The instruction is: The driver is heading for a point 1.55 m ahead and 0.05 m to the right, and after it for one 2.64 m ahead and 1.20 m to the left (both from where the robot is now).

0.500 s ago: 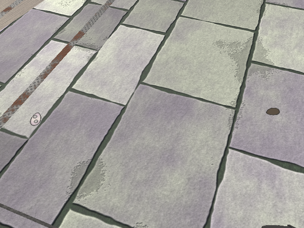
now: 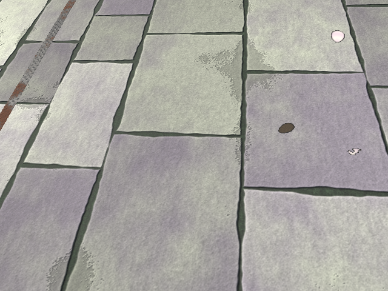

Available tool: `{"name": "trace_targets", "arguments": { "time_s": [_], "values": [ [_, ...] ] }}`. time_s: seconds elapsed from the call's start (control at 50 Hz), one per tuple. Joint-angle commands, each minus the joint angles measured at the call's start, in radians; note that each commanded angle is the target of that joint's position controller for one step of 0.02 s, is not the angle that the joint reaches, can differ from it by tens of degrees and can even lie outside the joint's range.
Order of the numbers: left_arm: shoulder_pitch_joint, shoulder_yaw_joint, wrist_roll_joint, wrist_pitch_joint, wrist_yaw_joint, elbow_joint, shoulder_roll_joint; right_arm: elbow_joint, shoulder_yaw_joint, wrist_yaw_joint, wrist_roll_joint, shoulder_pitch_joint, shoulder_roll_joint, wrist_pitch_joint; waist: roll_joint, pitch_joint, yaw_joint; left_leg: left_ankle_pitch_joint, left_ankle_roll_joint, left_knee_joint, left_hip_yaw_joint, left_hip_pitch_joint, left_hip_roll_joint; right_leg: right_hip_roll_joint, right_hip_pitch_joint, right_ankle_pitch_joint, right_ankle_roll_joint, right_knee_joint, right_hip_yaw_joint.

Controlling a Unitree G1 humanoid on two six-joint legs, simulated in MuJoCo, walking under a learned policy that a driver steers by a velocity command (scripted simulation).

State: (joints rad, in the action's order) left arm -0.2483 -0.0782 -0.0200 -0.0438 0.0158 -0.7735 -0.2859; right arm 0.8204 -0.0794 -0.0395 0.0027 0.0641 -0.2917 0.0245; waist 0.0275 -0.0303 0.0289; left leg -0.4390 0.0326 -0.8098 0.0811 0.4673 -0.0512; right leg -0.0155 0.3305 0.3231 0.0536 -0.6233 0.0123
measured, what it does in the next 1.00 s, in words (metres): walks ahead: left foot, then right foot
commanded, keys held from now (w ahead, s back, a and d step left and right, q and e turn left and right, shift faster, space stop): e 0.12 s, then no key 0.08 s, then w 0.80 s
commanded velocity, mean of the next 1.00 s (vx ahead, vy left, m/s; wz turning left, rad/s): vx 0.29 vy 0.00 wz -0.19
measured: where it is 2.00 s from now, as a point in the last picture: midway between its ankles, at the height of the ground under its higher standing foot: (262, 197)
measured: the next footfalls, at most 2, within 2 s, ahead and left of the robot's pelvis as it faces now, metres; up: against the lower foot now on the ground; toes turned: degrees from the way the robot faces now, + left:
left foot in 0.42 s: +0.10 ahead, +0.13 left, +0.00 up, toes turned -9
right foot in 0.84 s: +0.37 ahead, -0.19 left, +0.00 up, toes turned -11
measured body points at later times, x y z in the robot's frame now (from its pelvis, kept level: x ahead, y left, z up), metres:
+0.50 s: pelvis +0.07 +0.02 +0.01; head +0.08 +0.03 +0.46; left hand +0.23 +0.26 -0.11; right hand +0.13 -0.28 -0.10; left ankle +0.06 +0.13 -0.73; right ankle +0.01 -0.09 -0.70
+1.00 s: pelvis +0.30 -0.09 +0.01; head +0.33 -0.10 +0.46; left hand +0.47 +0.15 -0.09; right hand +0.32 -0.38 -0.12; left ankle +0.25 +0.08 -0.64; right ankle +0.33 -0.18 -0.73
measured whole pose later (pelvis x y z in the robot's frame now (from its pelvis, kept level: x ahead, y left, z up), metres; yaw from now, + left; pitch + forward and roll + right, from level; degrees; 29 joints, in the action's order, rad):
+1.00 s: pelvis +0.30 -0.09 +0.01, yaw -9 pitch +1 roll +0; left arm -0.21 -0.05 0.00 0.08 -0.03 -0.73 -0.27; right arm 0.87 -0.05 0.01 -0.02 0.28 -0.30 -0.09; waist 0.03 -0.04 -0.01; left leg -0.33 -0.04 -1.16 -0.03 0.44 -0.08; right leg 0.04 0.30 0.16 0.06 -0.44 0.05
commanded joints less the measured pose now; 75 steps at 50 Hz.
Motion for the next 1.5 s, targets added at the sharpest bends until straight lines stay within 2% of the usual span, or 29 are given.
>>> {"name": "trace_targets", "arguments": {
  "time_s": [0.02, 0.06, 0.2, 0.28, 0.4, 0.42, 0.44, 0.46, 0.48, 0.56, 0.66, 0.74, 0.8, 0.84, 0.86, 0.88, 0.9, 0.92, 0.94, 1.0, 1.08, 1.28, 1.34, 1.38, 1.4, 1.42, 1.44, 1.46, 1.5],
  "values": [
    [0.030, -0.052, 0.001, 0.054, 0.008, 0.087, -0.215, -0.079, -0.033, -0.010, -0.002, -0.056, -0.100, -0.014, -0.166, 0.047, -0.028, -0.027, -0.005, -0.294, -0.141, 0.238, 0.030, -0.255, -0.151, -0.274, 0.187, 0.339, -0.393],
    [0.070, -0.033, 0.028, 0.055, 0.016, 0.101, -0.160, -0.058, -0.041, -0.018, 0.014, -0.035, -0.109, -0.013, -0.153, 0.075, -0.041, 0.063, 0.008, -0.310, -0.141, 0.204, 0.031, -0.214, -0.155, -0.355, 0.147, 0.315, -0.332],
    [0.011, -0.030, 0.023, 0.040, 0.035, 0.107, -0.154, -0.061, -0.019, -0.001, -0.007, -0.058, -0.060, -0.028, -0.166, 0.125, -0.002, 0.144, 0.048, -0.049, -0.144, 0.128, 0.040, -0.183, -0.278, -0.434, 0.158, 0.273, -0.309],
    [-0.010, -0.028, 0.026, 0.041, 0.020, 0.089, -0.162, -0.066, -0.013, 0.030, -0.021, -0.081, -0.078, -0.046, -0.200, 0.063, 0.038, 0.115, 0.028, 0.117, -0.102, 0.025, 0.039, -0.180, -0.179, 0.096, 0.180, 0.370, -0.385],
    [0.020, -0.007, 0.030, 0.059, 0.005, 0.076, -0.134, 0.004, -0.012, 0.058, -0.022, 0.063, -0.081, -0.117, -0.138, 0.047, -0.040, 0.225, -0.076, 0.421, -0.071, -0.300, 0.048, -0.124, -0.062, 0.150, 0.137, 0.293, -0.401],
    [0.053, 0.008, 0.025, 0.067, 0.002, 0.089, -0.084, 0.029, -0.018, 0.053, -0.015, 0.158, -0.107, -0.124, -0.093, 0.079, -0.080, 0.204, -0.108, 0.434, -0.159, -0.438, -0.039, -0.078, 0.036, 0.134, 0.097, 0.175, -0.344],
    [0.061, 0.025, 0.022, 0.082, -0.004, 0.117, -0.016, 0.053, -0.035, 0.046, -0.006, 0.247, -0.193, -0.124, 0.106, 0.104, -0.079, 0.118, -0.189, 0.497, -0.394, -0.575, -0.199, 0.055, 0.213, 0.158, 0.030, -0.077, -0.160],
    [0.117, 0.008, 0.039, 0.098, -0.001, 0.159, -0.085, 0.072, -0.052, 0.054, -0.003, 0.298, -0.236, -0.123, 0.223, 0.030, -0.108, -0.054, -0.317, 0.600, -0.671, -0.591, -0.345, 0.082, 0.436, 0.283, -0.003, -0.250, -0.074],
    [0.137, -0.012, 0.053, 0.109, -0.002, 0.154, -0.150, 0.061, -0.035, 0.053, -0.008, 0.284, -0.172, -0.130, 0.134, -0.040, -0.116, -0.148, -0.333, 0.620, -0.683, -0.576, -0.350, 0.021, 0.530, 0.257, -0.010, -0.381, -0.122],
    [0.148, -0.009, 0.035, 0.125, -0.024, 0.144, -0.100, 0.037, -0.007, 0.044, -0.012, 0.229, -0.107, -0.126, 0.096, -0.058, -0.085, 0.074, -0.240, 0.664, -0.428, -0.532, -0.221, -0.069, 0.543, -0.026, -0.034, -0.391, -0.079],
    [0.249, 0.023, 0.035, 0.132, -0.042, 0.178, -0.012, 0.044, -0.008, 0.036, -0.016, 0.262, -0.136, -0.112, 0.088, -0.043, -0.114, 0.387, -0.210, 0.676, -0.197, -0.394, -0.126, -0.041, 0.323, -0.243, -0.071, -0.088, 0.018],
    [0.299, 0.019, 0.047, 0.130, -0.056, 0.205, -0.039, 0.063, -0.013, 0.038, -0.030, 0.323, -0.167, -0.106, 0.095, -0.064, -0.121, 0.413, -0.205, 0.668, -0.199, -0.407, -0.182, -0.022, 0.230, -0.291, -0.046, 0.046, 0.017],
    [0.223, -0.003, 0.045, 0.130, -0.057, 0.195, -0.092, 0.065, -0.020, 0.035, -0.035, 0.309, -0.188, -0.096, 0.104, -0.024, -0.045, 0.681, -0.177, 0.561, -0.177, -0.468, -0.209, 0.007, 0.103, -0.241, 0.008, 0.092, 0.028],
    [-0.057, -0.044, 0.041, 0.122, -0.041, 0.114, -0.163, 0.057, -0.008, 0.031, -0.023, 0.305, -0.158, -0.090, 0.068, 0.155, 0.098, 0.854, -0.124, 0.210, -0.094, -0.345, -0.130, 0.014, -0.303, -0.235, 0.067, 0.090, 0.032],
    [-0.214, -0.062, 0.020, 0.114, -0.027, 0.089, -0.247, 0.023, 0.020, 0.031, 0.001, 0.343, -0.072, -0.095, -0.129, 0.319, 0.123, 0.502, -0.075, -0.166, -0.050, -0.067, -0.043, -0.230, -0.632, -0.126, 0.154, 0.097, -0.289],
    [-0.229, -0.055, 0.018, 0.117, -0.038, 0.078, -0.270, 0.020, 0.042, 0.036, -0.016, 0.423, -0.006, -0.118, -0.362, 0.446, 0.068, -0.135, -0.053, -0.409, -0.161, 0.146, 0.098, -0.390, -0.744, 0.108, 0.271, 0.301, -0.759],
    [-0.168, -0.029, 0.025, 0.122, -0.042, 0.084, -0.176, 0.013, 0.012, 0.044, -0.043, 0.334, -0.124, -0.131, -0.248, 0.303, 0.081, -0.106, -0.066, -0.504, -0.208, 0.259, 0.033, -0.353, -0.650, 0.192, 0.226, 0.351, -0.712],
    [-0.096, -0.018, 0.030, 0.125, -0.042, 0.090, -0.145, -0.012, 0.005, 0.048, -0.051, 0.251, -0.149, -0.140, -0.189, 0.165, 0.064, -0.011, -0.084, -0.491, -0.173, 0.292, -0.015, -0.319, -0.510, 0.118, 0.192, 0.360, -0.556],
    [-0.033, -0.012, 0.025, 0.126, -0.043, 0.095, -0.132, -0.014, 0.008, 0.043, -0.038, 0.217, -0.131, -0.142, -0.101, 0.105, 0.031, 0.077, -0.085, -0.442, -0.155, 0.251, -0.057, -0.275, -0.378, 0.000, 0.175, 0.377, -0.449],
    [0.035, -0.003, 0.013, 0.143, -0.048, 0.092, -0.091, -0.002, 0.007, 0.044, -0.023, 0.253, -0.085, -0.116, -0.119, 0.060, -0.043, 0.189, -0.071, -0.348, -0.157, 0.136, -0.106, -0.208, -0.197, -0.177, 0.177, 0.460, -0.292],
    [0.000, -0.010, 0.019, 0.158, -0.038, 0.051, -0.114, -0.038, 0.011, 0.038, -0.006, 0.153, -0.067, -0.092, -0.076, -0.008, -0.044, 0.319, -0.031, -0.187, -0.147, 0.225, -0.116, -0.197, -0.161, -0.273, 0.194, 0.521, -0.194],
    [-0.164, -0.019, 0.039, 0.120, -0.015, -0.049, -0.157, -0.147, 0.033, 0.087, -0.017, -0.150, -0.048, -0.124, -0.066, -0.064, 0.051, 0.521, -0.056, 0.276, -0.096, 0.218, -0.032, -0.222, -0.358, -0.362, 0.143, 0.457, -0.092],
    [-0.153, -0.026, 0.040, 0.103, -0.007, -0.060, -0.178, -0.147, 0.022, 0.096, -0.017, -0.100, -0.084, -0.129, -0.104, -0.016, 0.005, 0.391, -0.097, 0.310, -0.068, 0.119, 0.010, -0.242, -0.443, -0.604, 0.114, 0.351, -0.093],
    [-0.128, -0.018, 0.033, 0.090, -0.001, -0.055, -0.168, -0.080, -0.018, 0.083, -0.014, 0.146, -0.157, -0.128, -0.109, 0.148, -0.124, 0.399, -0.154, 0.323, -0.024, -0.242, 0.057, -0.171, -0.378, -0.854, 0.069, 0.054, -0.031],
    [-0.145, 0.005, 0.011, 0.092, 0.003, -0.030, -0.122, -0.046, -0.037, 0.070, -0.002, 0.332, -0.232, -0.123, 0.001, 0.310, -0.179, 0.434, -0.220, 0.274, -0.242, -0.574, -0.135, -0.110, -0.153, -0.553, 0.033, -0.268, 0.006],
    [-0.286, 0.039, 0.021, 0.115, -0.013, -0.026, 0.008, -0.024, -0.046, 0.077, -0.004, 0.365, -0.277, -0.120, 0.269, 0.435, -0.090, 0.163, -0.379, 0.395, -0.744, -0.893, -0.339, 0.085, 0.254, 0.203, -0.030, -0.593, -0.044],
    [-0.197, 0.017, 0.044, 0.136, -0.017, -0.035, -0.106, -0.034, -0.019, 0.076, -0.017, 0.355, -0.174, -0.120, 0.162, 0.392, -0.148, 0.040, -0.341, 0.488, -0.796, -0.870, -0.316, 0.045, 0.368, 0.256, -0.016, -0.690, -0.167],
    [-0.095, 0.003, 0.067, 0.149, -0.021, 0.002, -0.148, -0.043, -0.008, 0.071, -0.015, 0.283, -0.145, -0.120, 0.118, 0.238, -0.138, 0.079, -0.299, 0.510, -0.642, -0.741, -0.289, -0.005, 0.432, 0.170, -0.006, -0.693, -0.138],
    [-0.018, 0.002, 0.042, 0.152, -0.012, 0.016, -0.132, -0.061, 0.003, 0.071, 0.000, 0.167, -0.106, -0.121, 0.004, 0.092, -0.077, 0.295, -0.274, 0.560, -0.455, -0.468, -0.222, -0.089, 0.366, 0.020, -0.013, -0.587, -0.094]
  ]
}}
